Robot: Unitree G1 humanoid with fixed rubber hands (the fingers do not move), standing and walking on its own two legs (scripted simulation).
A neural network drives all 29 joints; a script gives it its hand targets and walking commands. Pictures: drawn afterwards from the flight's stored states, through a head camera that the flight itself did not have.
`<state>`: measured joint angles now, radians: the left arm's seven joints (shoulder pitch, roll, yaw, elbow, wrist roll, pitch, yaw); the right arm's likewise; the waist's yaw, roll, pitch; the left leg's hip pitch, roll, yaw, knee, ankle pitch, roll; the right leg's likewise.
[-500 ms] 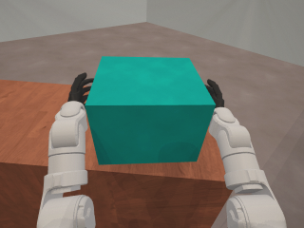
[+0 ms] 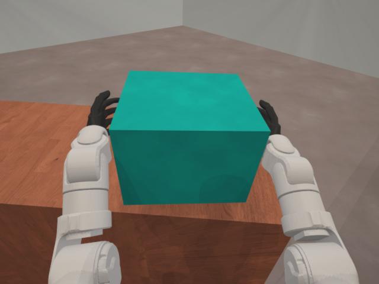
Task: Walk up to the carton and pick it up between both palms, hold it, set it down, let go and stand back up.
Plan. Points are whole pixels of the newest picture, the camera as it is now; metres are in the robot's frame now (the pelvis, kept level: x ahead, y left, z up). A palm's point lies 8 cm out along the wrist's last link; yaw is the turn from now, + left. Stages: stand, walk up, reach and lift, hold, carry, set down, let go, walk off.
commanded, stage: hold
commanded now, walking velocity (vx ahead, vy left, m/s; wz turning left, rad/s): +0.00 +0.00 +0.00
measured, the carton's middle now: (185, 134) +0.40 +0.00 +0.18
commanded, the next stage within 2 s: none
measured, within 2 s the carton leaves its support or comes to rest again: neither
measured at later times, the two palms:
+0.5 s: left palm (99, 131) +0.36 +0.18 +0.21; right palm (270, 137) +0.36 -0.17 +0.20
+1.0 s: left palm (98, 130) +0.36 +0.18 +0.21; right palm (268, 137) +0.36 -0.17 +0.19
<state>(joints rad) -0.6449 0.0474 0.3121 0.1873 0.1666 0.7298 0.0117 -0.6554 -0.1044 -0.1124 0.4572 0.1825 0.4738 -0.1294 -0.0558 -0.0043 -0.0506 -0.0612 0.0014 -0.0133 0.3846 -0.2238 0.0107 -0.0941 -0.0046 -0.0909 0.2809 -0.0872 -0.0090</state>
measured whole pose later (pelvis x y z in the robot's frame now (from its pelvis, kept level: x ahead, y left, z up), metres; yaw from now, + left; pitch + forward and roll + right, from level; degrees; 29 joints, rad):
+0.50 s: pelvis +0.00 +0.00 +0.00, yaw +0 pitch -6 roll -1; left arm -0.62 0.04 0.31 0.16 0.17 0.74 0.01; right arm -0.64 -0.11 -0.10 0.43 0.19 0.48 -0.14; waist -0.06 -0.01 -0.04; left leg -0.04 0.00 -0.01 0.38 -0.22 0.01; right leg -0.08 0.00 -0.09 0.28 -0.09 -0.01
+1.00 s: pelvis +0.00 +0.00 +0.00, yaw +0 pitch -6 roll -1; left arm -0.63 0.04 0.31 0.16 0.18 0.74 0.01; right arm -0.65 -0.11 -0.10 0.45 0.19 0.47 -0.13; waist -0.06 -0.01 -0.05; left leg -0.06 0.00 -0.01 0.38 -0.23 0.01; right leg -0.09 0.00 -0.09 0.28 -0.09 -0.01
